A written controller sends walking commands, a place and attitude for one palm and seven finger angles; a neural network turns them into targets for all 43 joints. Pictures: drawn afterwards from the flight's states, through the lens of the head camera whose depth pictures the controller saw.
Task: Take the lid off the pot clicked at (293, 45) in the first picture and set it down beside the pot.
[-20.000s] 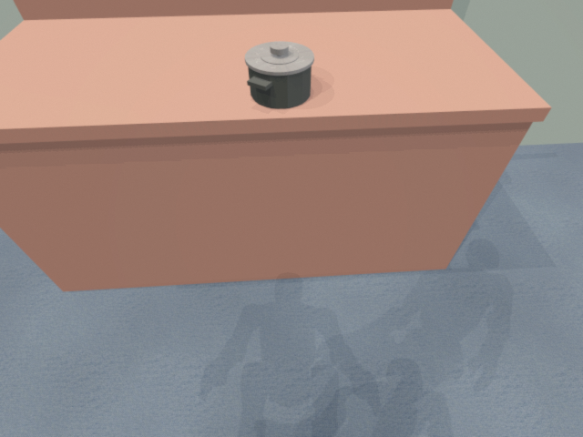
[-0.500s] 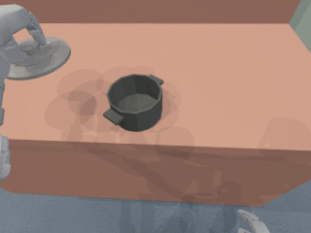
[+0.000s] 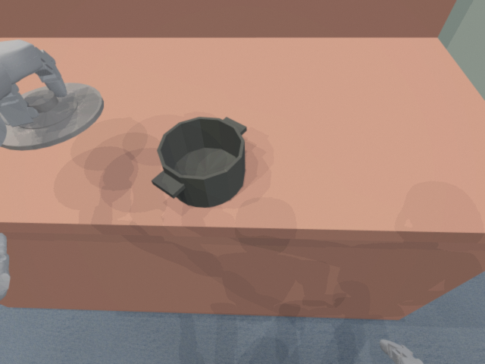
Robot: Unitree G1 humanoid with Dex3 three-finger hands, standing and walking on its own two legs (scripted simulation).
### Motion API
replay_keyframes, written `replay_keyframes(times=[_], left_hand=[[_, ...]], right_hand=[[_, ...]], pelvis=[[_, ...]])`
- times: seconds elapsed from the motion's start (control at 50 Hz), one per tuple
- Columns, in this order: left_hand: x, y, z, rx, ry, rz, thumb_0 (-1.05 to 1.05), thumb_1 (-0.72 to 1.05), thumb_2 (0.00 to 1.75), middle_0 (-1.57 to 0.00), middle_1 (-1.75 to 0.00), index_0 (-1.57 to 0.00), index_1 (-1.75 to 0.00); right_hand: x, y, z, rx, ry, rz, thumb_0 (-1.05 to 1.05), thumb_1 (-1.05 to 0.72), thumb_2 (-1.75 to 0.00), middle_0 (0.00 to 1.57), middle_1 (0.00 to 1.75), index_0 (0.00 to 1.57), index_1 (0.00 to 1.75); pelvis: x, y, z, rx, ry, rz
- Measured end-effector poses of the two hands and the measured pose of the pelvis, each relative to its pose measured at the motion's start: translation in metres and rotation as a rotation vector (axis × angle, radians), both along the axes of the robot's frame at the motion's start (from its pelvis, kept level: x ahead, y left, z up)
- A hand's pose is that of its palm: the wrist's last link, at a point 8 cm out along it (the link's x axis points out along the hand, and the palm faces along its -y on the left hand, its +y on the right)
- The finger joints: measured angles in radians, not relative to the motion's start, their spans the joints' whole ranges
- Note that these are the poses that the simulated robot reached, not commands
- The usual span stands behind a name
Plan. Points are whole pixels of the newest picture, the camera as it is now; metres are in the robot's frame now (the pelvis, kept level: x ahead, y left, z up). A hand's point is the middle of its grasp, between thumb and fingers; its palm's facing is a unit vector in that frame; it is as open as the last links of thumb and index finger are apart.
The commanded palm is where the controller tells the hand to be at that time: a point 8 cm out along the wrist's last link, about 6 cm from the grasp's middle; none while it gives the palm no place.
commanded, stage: lower the lid onto the table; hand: left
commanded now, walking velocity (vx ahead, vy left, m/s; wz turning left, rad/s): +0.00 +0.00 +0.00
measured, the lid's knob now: (41, 101) +0.47 +0.31 +0.19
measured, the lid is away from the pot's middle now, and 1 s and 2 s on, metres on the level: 0.23 0.23 0.24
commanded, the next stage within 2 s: none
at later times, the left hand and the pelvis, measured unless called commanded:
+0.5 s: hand (36, 123) +0.43 +0.32 +0.18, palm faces -0.33 -0.09 -0.94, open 7.7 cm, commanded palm +0.43 +0.32 +0.25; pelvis +0.01 +0.01 +0.00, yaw +0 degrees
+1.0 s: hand (55, 137) +0.44 +0.30 +0.14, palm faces -0.38 -0.08 -0.92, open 7.7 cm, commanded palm +0.44 +0.31 +0.22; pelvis +0.01 +0.01 +0.00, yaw +0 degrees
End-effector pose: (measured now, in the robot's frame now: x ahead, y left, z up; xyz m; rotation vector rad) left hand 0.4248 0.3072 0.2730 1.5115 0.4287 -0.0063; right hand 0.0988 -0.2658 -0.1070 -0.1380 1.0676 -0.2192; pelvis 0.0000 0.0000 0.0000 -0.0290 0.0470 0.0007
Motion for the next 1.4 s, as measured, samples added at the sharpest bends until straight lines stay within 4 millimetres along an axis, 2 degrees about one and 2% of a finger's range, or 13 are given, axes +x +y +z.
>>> replay_keyframes(times=[0.5,0.82,1.08,1.4], left_hand=[[0.007,0.009,-0.039,-0.03,0.065,-0.037,0.13,0.29,1.0,-1.27,-1.07,-0.6,-0.78],[0.011,0.007,-0.062,-0.039,0.105,-0.074,0.13,0.29,1.0,-1.27,-1.07,-0.6,-0.78],[0.015,-0.003,-0.077,-0.047,0.123,-0.111,0.13,0.29,1.0,-1.27,-1.07,-0.6,-0.78],[0.006,0.006,-0.1,-0.059,0.181,-0.092,0.13,0.3,1.01,-1.27,-1.07,-0.6,-0.78]], right_hand=[[-0.002,0.002,0.0,-0.016,0.032,-0.008,0.01,-0.9,-0.9,0.2,0.3,0.2,0.3],[-0.005,0.005,0.0,-0.024,0.051,-0.01,0.01,-0.9,-0.9,0.2,0.3,0.2,0.3],[-0.008,0.002,-0.002,-0.023,0.058,-0.02,0.01,-0.9,-0.9,0.2,0.3,0.2,0.3],[-0.012,-0.005,-0.003,-0.043,0.082,-0.025,0.01,-0.9,-0.9,0.2,0.3,0.2,0.3]], pelvis=[[0.006,0.005,0.0,-0.005,0.013,0.003],[0.008,0.008,-0.001,-0.006,0.023,0.006],[0.009,0.007,-0.001,-0.006,0.029,0.002],[0.008,0.003,-0.003,-0.009,0.034,0.005]])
